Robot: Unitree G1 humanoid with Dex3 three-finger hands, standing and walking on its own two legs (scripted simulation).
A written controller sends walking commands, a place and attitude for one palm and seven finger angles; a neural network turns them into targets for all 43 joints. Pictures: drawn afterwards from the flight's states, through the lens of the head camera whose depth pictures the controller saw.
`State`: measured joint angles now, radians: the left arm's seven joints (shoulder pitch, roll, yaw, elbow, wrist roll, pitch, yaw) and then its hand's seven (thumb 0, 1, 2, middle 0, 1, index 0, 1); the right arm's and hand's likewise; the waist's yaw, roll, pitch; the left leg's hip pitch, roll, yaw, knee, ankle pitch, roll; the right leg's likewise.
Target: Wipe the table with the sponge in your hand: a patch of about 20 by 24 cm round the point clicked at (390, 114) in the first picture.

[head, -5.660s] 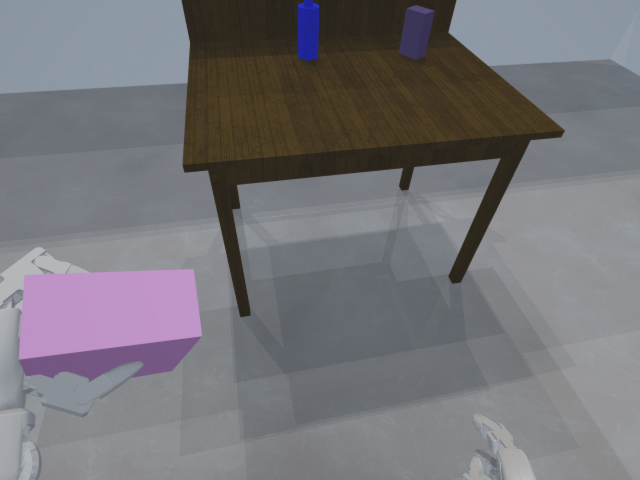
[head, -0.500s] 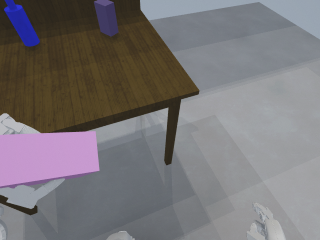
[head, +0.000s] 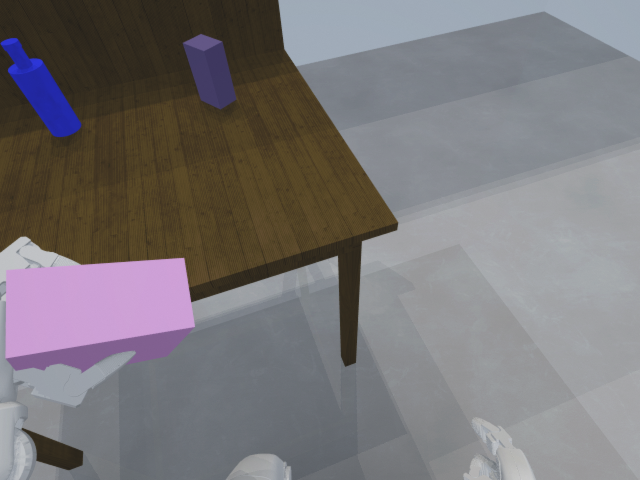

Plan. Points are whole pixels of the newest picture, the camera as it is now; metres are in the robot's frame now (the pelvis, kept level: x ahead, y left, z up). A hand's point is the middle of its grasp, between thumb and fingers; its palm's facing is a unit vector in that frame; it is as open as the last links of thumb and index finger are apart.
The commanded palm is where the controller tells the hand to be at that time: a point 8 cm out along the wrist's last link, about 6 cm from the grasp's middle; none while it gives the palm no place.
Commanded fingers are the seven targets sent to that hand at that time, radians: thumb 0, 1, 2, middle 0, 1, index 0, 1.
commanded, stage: take the last steps up to it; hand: left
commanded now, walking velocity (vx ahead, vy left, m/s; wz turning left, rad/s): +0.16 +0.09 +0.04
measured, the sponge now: (129, 318) +0.24 +0.20 +0.15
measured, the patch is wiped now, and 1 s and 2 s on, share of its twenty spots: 0.00 0.00 0.00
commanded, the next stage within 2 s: come to a stop and stand still in 0.12 s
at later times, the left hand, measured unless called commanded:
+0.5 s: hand (93, 271) +0.27 +0.24 +0.18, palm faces +0.37 -0.83 -0.41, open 10.1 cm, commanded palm +0.22 +0.28 +0.18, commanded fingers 0.00 0.10 1.30 -1.20 -1.60 -1.20 -1.60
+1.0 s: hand (121, 302) +0.24 +0.20 +0.17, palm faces +0.38 -0.83 -0.39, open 10.1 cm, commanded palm +0.19 +0.24 +0.18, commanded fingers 0.00 0.10 1.30 -1.20 -1.60 -1.20 -1.60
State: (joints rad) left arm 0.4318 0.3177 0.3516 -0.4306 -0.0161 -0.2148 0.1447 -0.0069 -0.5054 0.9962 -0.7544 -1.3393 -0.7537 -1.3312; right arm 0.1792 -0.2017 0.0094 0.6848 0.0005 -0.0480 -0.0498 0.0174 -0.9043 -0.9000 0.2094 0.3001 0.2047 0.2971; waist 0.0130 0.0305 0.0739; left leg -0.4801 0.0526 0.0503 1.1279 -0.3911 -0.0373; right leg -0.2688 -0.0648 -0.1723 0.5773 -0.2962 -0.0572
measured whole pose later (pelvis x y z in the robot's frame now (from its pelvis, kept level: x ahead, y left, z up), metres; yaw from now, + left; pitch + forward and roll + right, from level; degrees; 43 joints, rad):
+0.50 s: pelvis +0.05 +0.00 +0.00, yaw -1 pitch -1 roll +0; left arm 0.48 0.38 0.35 -0.56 -0.03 -0.18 0.16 -0.01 -0.51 1.00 -0.75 -1.34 -0.75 -1.33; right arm 0.20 -0.11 0.05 0.57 -0.01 -0.10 -0.03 0.01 -0.90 -0.90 0.21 0.30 0.20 0.30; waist 0.01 -0.02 0.06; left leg -0.26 0.09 0.12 0.50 -0.22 -0.02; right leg -0.27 -0.03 -0.08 0.61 -0.36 0.03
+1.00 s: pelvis +0.03 -0.04 +0.00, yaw -1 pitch -1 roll +0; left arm 0.48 0.36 0.33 -0.49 -0.03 -0.18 0.16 -0.01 -0.51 1.00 -0.75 -1.34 -0.75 -1.33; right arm 0.21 -0.22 0.00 0.59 0.00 -0.07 -0.07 0.02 -0.91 -0.90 0.20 0.30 0.20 0.30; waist 0.00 -0.01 0.03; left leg -0.22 0.04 0.04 0.50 -0.26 -0.02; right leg -0.26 0.03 -0.11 0.47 -0.21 -0.06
